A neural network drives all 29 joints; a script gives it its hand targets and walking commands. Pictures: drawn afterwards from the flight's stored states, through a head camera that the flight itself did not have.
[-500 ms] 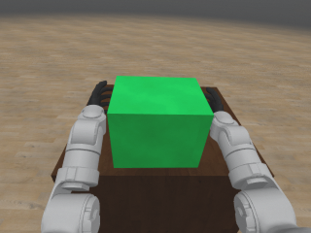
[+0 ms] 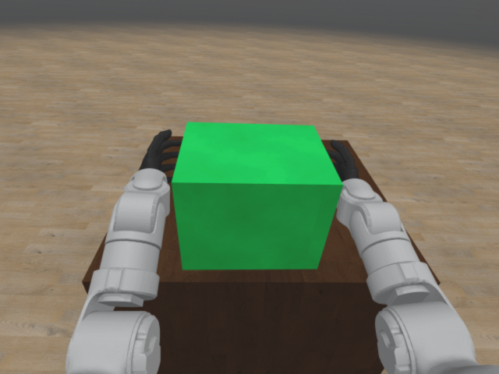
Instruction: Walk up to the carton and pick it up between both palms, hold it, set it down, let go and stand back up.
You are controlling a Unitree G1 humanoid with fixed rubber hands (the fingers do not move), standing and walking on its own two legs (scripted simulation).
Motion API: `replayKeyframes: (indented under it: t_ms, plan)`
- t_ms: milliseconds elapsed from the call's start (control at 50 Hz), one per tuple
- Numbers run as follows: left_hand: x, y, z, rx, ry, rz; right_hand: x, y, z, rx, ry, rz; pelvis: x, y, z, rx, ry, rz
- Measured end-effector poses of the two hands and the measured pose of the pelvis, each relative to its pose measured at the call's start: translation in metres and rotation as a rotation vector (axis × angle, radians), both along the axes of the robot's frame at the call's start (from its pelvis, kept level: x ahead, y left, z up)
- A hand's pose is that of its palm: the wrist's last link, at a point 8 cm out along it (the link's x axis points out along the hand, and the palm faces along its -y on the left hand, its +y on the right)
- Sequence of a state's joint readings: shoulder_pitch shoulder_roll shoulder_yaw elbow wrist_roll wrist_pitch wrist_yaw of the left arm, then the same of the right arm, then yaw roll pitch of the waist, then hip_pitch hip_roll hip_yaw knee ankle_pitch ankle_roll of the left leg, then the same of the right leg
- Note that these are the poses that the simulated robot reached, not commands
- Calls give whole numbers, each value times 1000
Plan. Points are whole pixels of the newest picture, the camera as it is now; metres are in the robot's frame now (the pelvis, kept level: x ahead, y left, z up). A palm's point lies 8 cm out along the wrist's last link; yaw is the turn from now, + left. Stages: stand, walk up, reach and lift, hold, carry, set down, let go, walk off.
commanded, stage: hold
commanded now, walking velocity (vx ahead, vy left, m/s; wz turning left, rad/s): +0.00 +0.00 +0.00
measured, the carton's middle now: (251, 194) +0.38 +0.02 +0.17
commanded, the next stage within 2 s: set down in 1.88 s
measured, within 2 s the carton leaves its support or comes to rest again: neither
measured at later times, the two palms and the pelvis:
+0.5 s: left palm (153, 176) +0.36 +0.17 +0.21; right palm (345, 185) +0.38 -0.14 +0.19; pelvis +0.00 +0.00 +0.00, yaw +0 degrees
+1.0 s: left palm (153, 176) +0.36 +0.17 +0.21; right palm (345, 185) +0.38 -0.14 +0.19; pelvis +0.00 +0.00 +0.00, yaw +0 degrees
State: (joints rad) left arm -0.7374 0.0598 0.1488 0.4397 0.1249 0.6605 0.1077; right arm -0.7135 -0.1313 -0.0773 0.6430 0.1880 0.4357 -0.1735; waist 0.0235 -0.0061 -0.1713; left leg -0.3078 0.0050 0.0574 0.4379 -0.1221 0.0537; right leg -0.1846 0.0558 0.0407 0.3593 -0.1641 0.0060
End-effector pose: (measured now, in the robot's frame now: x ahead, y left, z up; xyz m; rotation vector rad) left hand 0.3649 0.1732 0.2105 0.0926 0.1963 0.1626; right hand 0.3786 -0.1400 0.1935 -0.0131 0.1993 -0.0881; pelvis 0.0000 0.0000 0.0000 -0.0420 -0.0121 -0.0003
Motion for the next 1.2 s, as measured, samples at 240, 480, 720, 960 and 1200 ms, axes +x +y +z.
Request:
replayKeyframes:
  t_ms: [240,480,720,960,1200]
  plan:
    - [0,0,0,2,3,1,0,0,-1,-1,3,2,0,0,0,0,0,0]
    - [0,0,0,2,3,0,0,0,-1,-2,3,1,0,0,0,0,0,0]
    - [-1,0,0,2,1,1,-1,0,0,-1,1,1,0,0,0,0,-1,0]
    - [0,0,0,4,2,1,0,0,-1,-1,2,2,0,0,0,0,-1,0]
    - [1,0,0,4,2,1,1,0,-2,0,3,3,1,0,0,0,0,0]
